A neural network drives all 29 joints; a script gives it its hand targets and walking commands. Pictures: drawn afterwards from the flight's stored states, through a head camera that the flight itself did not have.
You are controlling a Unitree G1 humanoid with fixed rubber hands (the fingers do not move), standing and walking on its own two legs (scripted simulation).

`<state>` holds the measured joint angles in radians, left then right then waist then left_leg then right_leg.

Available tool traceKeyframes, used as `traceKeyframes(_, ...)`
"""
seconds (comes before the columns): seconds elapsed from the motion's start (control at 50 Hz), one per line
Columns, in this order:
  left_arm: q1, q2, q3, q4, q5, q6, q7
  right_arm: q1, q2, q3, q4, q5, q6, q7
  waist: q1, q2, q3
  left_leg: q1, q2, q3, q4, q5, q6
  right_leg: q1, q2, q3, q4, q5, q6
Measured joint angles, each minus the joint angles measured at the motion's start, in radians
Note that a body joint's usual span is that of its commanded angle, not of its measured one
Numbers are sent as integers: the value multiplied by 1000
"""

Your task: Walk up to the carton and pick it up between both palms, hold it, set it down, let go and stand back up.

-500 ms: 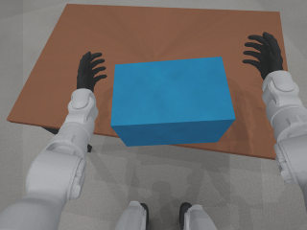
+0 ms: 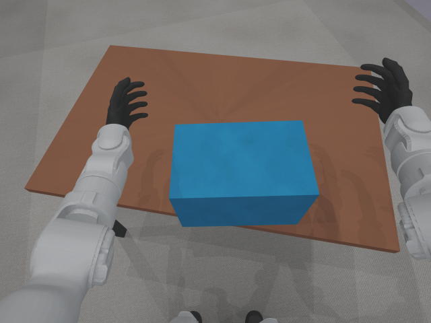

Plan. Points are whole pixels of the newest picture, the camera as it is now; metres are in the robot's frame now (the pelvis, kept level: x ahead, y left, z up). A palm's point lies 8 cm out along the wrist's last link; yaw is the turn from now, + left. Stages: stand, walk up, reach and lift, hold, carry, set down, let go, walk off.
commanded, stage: set down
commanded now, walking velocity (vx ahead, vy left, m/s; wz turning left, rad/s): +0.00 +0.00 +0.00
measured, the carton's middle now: (238, 176) +0.43 +0.01 -0.08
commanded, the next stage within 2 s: none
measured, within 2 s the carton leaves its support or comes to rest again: neither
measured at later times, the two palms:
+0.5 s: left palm (118, 186) +0.34 +0.23 +0.02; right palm (393, 187) +0.37 -0.26 +0.03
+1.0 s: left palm (111, 230) +0.27 +0.23 -0.01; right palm (394, 239) +0.29 -0.26 -0.01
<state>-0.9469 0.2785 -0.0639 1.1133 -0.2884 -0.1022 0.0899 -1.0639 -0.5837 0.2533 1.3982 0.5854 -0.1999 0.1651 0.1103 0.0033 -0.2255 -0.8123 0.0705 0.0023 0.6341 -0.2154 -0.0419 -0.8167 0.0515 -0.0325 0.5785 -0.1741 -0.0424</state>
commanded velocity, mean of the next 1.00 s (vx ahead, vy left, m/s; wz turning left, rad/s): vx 0.00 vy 0.00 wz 0.00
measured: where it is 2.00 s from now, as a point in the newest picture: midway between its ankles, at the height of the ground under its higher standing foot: outside the picture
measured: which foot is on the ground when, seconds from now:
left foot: down 0.00-1.00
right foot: down 0.00-1.00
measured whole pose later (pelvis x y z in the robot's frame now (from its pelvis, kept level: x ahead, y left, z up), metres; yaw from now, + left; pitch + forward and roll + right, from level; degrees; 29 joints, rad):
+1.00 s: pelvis +0.02 +0.00 +0.01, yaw +1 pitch +8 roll +0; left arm -0.08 0.19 0.00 0.73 -0.21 -0.41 0.09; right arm -0.17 -0.41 0.12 1.01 0.46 -0.55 0.16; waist 0.02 0.00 -0.06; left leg -0.44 0.03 -0.01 0.60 -0.29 -0.04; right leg -0.47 0.03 -0.02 0.61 -0.27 -0.03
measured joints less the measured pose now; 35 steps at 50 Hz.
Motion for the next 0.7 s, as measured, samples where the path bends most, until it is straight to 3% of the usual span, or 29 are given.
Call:
traceKeyframes(0.12,201,-20,60,-146,52,-18,-29,197,40,-23,-130,-17,-32,-33,-40,2,69,158,-19,3,-100,9,2,146,-15,6,-71,11,4)
traceKeyframes(0.28,426,-44,69,-209,43,-132,-9,443,93,-102,-275,-79,-111,-27,-64,11,85,204,-23,9,-91,-11,8,188,-18,15,-60,-10,10)
traceKeyframes(0.5,585,-75,73,-305,53,-196,-7,587,92,-97,-330,-73,-196,-14,-67,25,95,240,-22,12,-53,-43,12,225,-15,23,-29,-35,14)
traceKeyframes(0.7,683,-72,45,-313,41,-229,9,706,114,-117,-354,-92,-217,10,-79,-7,112,293,-34,5,-41,-54,8,266,-26,21,17,-68,10)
